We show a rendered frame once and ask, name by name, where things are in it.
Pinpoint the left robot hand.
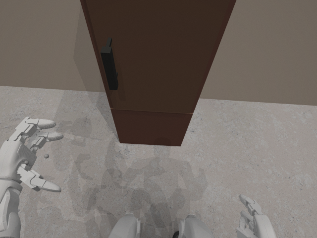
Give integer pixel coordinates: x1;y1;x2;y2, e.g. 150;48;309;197
0;117;64;192

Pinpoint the right robot hand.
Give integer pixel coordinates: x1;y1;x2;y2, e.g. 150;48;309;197
236;194;277;238

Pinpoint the robot left thigh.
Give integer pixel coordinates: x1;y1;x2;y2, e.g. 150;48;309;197
108;216;141;238

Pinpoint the cupboard door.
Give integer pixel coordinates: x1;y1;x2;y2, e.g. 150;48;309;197
86;0;230;114

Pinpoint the handle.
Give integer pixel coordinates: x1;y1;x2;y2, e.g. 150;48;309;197
101;37;118;90

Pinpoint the robot left shin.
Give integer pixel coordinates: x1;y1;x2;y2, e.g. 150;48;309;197
125;213;135;217

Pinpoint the left robot forearm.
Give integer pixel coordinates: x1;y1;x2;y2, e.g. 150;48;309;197
0;178;23;238

